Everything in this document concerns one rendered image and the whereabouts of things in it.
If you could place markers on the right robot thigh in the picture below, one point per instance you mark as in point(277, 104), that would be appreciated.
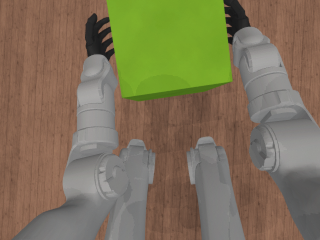
point(219, 216)

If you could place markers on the left robot forearm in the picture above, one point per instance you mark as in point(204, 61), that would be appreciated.
point(96, 133)

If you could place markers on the right robot shin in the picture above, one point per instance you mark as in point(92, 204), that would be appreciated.
point(219, 149)

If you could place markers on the robot right hand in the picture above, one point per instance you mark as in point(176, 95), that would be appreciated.
point(238, 19)

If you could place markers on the robot left hand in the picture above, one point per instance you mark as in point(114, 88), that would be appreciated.
point(94, 45)

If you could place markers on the carton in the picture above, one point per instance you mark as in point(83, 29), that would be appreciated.
point(167, 48)

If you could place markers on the right robot upper arm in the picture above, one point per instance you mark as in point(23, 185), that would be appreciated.
point(289, 150)

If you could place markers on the right robot forearm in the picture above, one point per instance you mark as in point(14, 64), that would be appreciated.
point(265, 79)

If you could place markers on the left robot upper arm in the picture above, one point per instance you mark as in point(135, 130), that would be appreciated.
point(91, 186)

